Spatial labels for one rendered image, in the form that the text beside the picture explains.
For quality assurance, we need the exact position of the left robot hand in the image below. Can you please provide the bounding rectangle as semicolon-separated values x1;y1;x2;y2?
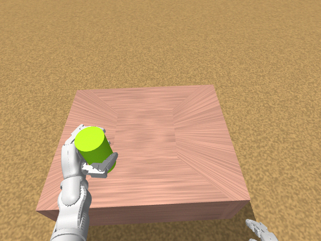
61;124;118;179

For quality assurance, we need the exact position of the right robot hand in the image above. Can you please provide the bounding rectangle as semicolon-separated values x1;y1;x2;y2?
245;219;279;241

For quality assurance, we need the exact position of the left robot arm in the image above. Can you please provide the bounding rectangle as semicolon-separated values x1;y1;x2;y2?
50;176;92;241

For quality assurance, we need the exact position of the can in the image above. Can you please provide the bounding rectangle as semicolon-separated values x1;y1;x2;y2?
74;127;116;173

